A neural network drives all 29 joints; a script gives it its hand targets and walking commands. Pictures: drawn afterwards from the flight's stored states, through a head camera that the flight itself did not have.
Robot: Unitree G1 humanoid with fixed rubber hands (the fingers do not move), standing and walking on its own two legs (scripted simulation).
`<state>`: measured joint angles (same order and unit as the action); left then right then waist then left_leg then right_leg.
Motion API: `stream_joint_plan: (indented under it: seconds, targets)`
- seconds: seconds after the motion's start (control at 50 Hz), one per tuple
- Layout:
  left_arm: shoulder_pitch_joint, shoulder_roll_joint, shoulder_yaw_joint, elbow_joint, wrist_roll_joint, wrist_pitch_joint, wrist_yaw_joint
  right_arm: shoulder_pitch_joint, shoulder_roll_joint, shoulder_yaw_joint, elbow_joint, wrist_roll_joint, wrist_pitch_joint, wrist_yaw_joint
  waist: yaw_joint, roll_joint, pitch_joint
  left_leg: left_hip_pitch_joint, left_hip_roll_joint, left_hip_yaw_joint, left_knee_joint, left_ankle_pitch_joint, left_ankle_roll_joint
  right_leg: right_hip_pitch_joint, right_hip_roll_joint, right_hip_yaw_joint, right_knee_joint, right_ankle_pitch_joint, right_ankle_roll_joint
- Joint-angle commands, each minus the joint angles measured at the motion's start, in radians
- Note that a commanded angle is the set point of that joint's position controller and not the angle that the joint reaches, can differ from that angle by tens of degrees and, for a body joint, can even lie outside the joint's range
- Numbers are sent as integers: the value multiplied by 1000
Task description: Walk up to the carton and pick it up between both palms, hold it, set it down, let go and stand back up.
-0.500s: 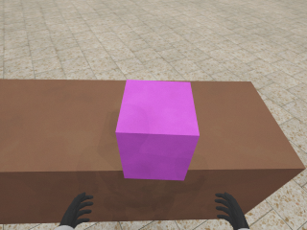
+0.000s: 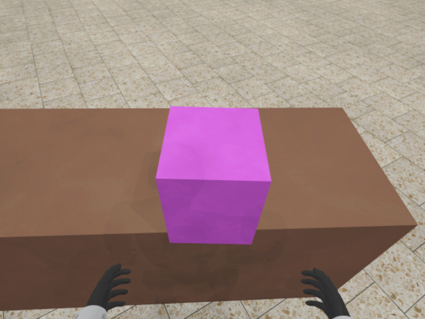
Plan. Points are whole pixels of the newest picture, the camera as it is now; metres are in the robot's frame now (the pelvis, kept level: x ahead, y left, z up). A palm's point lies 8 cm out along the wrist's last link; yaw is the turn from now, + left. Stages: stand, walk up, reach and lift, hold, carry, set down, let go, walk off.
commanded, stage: let go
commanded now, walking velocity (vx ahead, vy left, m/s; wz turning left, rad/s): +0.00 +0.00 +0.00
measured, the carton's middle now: (212, 177) +0.42 +0.01 +0.00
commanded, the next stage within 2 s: stand in 0.12 s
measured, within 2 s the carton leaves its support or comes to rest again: neither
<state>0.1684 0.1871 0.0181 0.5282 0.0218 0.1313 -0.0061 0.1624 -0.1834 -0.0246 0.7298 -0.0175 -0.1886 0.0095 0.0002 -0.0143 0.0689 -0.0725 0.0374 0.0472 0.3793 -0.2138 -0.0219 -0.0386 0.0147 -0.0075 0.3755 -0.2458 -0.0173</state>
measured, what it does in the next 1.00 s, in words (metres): stands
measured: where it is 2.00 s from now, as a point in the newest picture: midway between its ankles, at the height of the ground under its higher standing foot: outside the picture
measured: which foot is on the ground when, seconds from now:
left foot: down 0.00-1.00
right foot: down 0.00-1.00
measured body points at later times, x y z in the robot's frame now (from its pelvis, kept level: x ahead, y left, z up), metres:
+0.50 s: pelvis -0.01 +0.00 -0.01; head -0.01 +0.00 +0.44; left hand +0.08 +0.26 -0.12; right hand +0.09 -0.24 -0.14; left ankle +0.00 +0.13 -0.74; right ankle -0.02 -0.11 -0.74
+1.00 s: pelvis -0.01 -0.01 -0.01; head -0.01 +0.00 +0.44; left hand +0.00 +0.25 -0.15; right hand +0.06 -0.24 -0.15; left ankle +0.00 +0.13 -0.74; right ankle -0.02 -0.11 -0.74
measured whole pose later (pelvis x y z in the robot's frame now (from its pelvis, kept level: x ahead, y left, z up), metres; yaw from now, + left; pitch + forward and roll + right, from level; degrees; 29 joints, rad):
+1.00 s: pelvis -0.01 -0.01 -0.01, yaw +7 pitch +0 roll -1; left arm 0.35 0.20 0.05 0.85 0.02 -0.01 0.02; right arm 0.32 -0.19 -0.02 0.91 -0.03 -0.01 0.00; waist 0.02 0.00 0.00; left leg -0.27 0.01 -0.07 0.49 -0.22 -0.03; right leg -0.18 -0.01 -0.12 0.46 -0.28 -0.02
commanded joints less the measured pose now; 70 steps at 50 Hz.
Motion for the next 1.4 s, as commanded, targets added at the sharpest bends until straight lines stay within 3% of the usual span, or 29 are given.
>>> stream_joint_plan:
  seconds: [0.0,0.1,0.12,0.16,0.18,0.28,0.36,0.38,0.42,0.44,0.5,0.54,0.56,0.62,0.64,0.66,0.7,0.78,0.8,0.82,0.88,0.96,1.08,1.1,1.12,1.14,1.22,1.36,1.38]
  targets:
    - [-62,102,28,-110,6,-17,3,-61,-117,-25,-109,8,-20,2,6,13,-64,134,-38,23,-7,263,-18,-150,-2,-20,-93,224,10]
    - [-67,94,16,-99,-4,-10,4,-58,-112,-24,-106,5,-5,8,4,0,-40,127,-33,23,-20,198,-12,-184,-9,-14,-102,153,6]
    - [-5,154,48,-60,32,-86,4,65,-170,-45,-39,-8,108,-9,19,82,39,-169,100,-91,-10,328,9,-118,-87,38,-36,114,21]
    - [30,144,49,-19,14,-126,-4,67,-148,-32,-45,-20,173,-1,7,68,103,-319,71,-94,-48,35,3,-99,-97,62,-59,-7,31]
    - [18,155,54,-19,17,-134,-5,55,-135,-23,-56,-14,179,3,19,2,65,-283,68,-104,-41,64,9,-100,-98,58,-39,41,23]
    - [39,130,44,7,16,-153,3,77,-150,-34,-53,-7,168,20,12,14,-214,-167,47,-88,77,195,12,-43,-107,34,28,180,-8]
    - [64,126,40,33,4,-149,7,81,-150,-31,-37,-16,170,19,20,21,-176,-170,55,-107,86,231,18,-94,-103,23,38,176,-13]
    - [55,132,45,40,9,-152,12,92,-140,-30,-25,-11,171,19,10,38,-199,-187,47,-105,85,203,18,-81,-111,17,33,152,-14]
    - [82,155,52,59,4,-149,17,135,-145,-31,-8,-15,172,14,7,-6,-160,-176,51,-123,82,183,19,-134,-108,18,27,98,-22]
    - [85,150,51,65,3,-148,19,118,-145,-31,-9,-18,176,10,11,32,-137,-186,45,-119,87,176,26,-146,-115,26,19,77,-21]
    - [124,147,47,88,2,-143,21,134,-137,-29,8,-18,182,2,11,46,-60,-228,35,-119,72,113,18,-190,-113,33,-7,31,-23]
    - [142,148,49,109,5,-142,20,153,-128,-24,23,-17,185,1,16,14,-7,-241,32,-122,50,90,16,-224,-117,37,-21,-29,-26]
    - [138,143,48,121,4,-143,22,172,-125,-25,26,-18,182,3,-1,33,6,-253,39,-131,51,96,20,-222,-114,36,-29,-20,-27]
    - [181,128,43,154,2,-139,21,154,-130,-22,42,-17,181,-1,15,21,26,-242,37,-138,38,76,12,-241,-115,33,-42,-75,-30]
    - [171,113,41,153,1,-140,20,158,-133,-26,48,-15,182,-3,12,56,12,-273,35,-153,27,50,20,-208,-109,30,-45,-57,-25]
    - [171,129,44,154,2,-144,21,171,-125,-20,46,-10,182,-6,12,32,3,-254,35,-152,26,57,20,-213,-109,24,-33,-52,-25]
    - [189,110,44,175,1,-149,19,154,-133,-22,50,-20,178,-9,24,64,-8,-258,32,-156,13,25,26,-188,-112,31,-36,-50,-23]
    - [195,138,54,203,0,-152,21,177,-124,-22,75,-8,171,-6,9,5,-75,-208,23,-145,31,61,22,-183,-118,28,-40,-46,-32]
    - [183,126,51,210,0,-151,21,180,-114,-19,82,-6,169,-5,6,14,-44,-221,31,-157,34,64,23,-191,-112,26,-52,-53,-34]
    - [198,126,54,217,2,-156,23,175,-123,-21,90,-8,170,-9,11,68,-40,-229,31,-148,41,96,23,-169,-120,24,-39,-9,-29]
    - [200,121,56,242,-4,-156,29,182,-118,-22,113,-9,170,-18,12,19,-76,-224,28,-157,26,110,28,-133,-114,13,-30,10,-36]
    - [231,108,53,288,-3,-148,31,183,-108,-19,143,-10,170,-22,23,47,-38,-236,25,-150,38,140,23,-137,-121,1,-47,26,-32]
    - [238,121,52,346,-1,-151,35,212,-91,-12,199,-8,184,-31,7,53,-13,-229,29,-158,11,134,20,-133,-121,-7,-51,42,-38]
    - [237,92,48,348,-8,-150,33,203,-85,-8,206,-9,186,-31,22,39,3,-224,30,-155,18,125,20,-144,-124,3,-60,26,-46]
    - [261,84,43,366,-3,-150,34,199,-96,-13,214,-5,188,-30,17,48,7,-211,32,-157,22,131,18,-151,-123,-2,-68,31,-41]
    - [235,89,41,373,-3,-148,36,194,-100,-11,213,-2,188,-30,7,11,32,-239,27,-156,13,102,21,-157,-117,-5,-73,24,-38]
    - [243,109,49,395,-4,-144,40,193,-75,-2,245,-7,186,-36,15,46,2,-226,21,-146,13,112,19,-106,-124,-2,-73,23,-43]
    - [259,74,36,452,-7,-146,44,210,-48,5,289,-4,189,-42,11,19,8,-185,34,-154,13,163,19,-117,-116,-20,-67,72,-41]
    - [257,81,37,460,-7,-149,43,224,-39,9,300,-3,187,-41,5,58,8,-173,36,-147,26,186,22,-108,-125,-8,-54,116,-46]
